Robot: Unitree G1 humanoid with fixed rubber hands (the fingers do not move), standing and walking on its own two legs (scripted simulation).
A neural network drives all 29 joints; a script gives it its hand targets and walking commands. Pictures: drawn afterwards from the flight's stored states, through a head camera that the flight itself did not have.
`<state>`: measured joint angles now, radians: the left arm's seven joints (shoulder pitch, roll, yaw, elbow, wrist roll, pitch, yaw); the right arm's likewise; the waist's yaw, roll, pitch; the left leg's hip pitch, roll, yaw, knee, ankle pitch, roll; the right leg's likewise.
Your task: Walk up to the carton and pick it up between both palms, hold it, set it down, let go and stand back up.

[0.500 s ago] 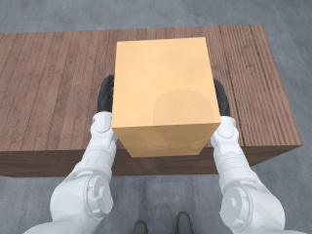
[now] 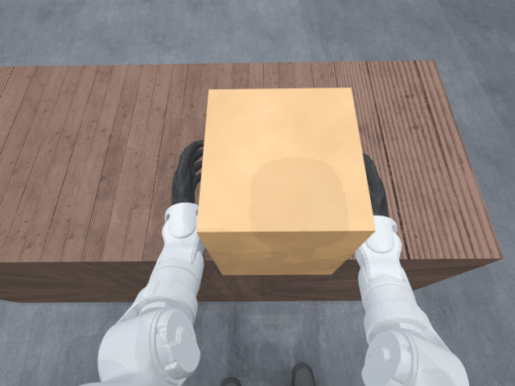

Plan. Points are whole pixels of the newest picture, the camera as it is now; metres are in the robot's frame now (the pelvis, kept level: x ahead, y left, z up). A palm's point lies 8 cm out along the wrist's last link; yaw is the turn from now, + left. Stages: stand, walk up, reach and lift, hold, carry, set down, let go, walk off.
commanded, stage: reach and lift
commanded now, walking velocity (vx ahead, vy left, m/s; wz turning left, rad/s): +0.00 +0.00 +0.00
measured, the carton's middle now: (278, 194) +0.42 -0.04 -0.03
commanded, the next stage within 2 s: none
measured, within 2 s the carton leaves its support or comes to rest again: leaves its support in 1.62 s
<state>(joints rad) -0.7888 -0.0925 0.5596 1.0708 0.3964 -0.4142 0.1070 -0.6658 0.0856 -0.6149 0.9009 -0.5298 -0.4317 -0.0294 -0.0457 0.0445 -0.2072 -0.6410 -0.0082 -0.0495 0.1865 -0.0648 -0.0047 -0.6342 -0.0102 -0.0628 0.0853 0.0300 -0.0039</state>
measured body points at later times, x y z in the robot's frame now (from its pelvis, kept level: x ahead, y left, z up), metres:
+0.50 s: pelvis +0.00 -0.01 +0.00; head +0.15 -0.03 +0.42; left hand +0.44 +0.11 -0.01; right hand +0.41 -0.18 -0.02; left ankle -0.03 +0.12 -0.74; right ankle +0.00 -0.12 -0.74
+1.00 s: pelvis -0.01 -0.01 +0.00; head +0.15 -0.02 +0.42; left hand +0.44 +0.11 -0.01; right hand +0.41 -0.18 -0.02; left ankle -0.03 +0.12 -0.74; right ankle +0.00 -0.12 -0.74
